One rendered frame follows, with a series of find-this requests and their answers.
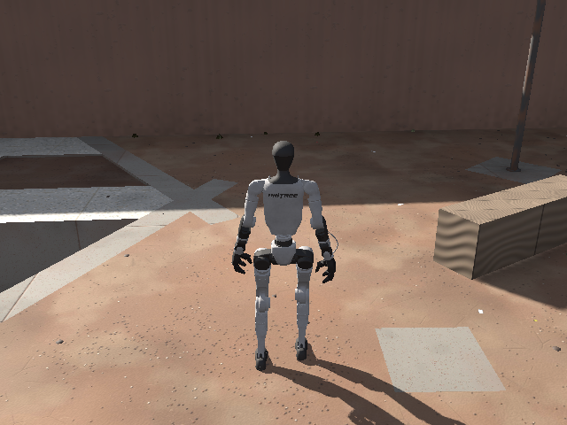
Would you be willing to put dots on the robot right upper arm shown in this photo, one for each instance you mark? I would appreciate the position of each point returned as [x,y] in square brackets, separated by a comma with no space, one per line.
[315,203]

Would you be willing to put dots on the robot left shin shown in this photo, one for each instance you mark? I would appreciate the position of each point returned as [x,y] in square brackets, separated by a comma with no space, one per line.
[261,327]

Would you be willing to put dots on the robot right forearm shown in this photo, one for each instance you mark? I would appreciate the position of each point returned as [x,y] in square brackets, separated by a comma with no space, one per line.
[324,241]

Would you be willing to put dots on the right robot hand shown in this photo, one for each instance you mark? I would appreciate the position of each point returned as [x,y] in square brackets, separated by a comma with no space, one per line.
[331,264]

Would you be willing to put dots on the robot left upper arm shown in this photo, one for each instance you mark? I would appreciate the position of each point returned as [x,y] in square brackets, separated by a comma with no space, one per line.
[251,201]

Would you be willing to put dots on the left robot hand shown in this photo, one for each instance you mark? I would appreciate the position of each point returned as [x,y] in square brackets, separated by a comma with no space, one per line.
[236,260]

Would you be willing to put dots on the humanoid robot torso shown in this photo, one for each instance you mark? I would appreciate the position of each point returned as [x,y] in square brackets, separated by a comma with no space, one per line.
[283,204]

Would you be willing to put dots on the robot left forearm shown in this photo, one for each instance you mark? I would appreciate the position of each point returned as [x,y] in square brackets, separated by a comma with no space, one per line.
[242,238]

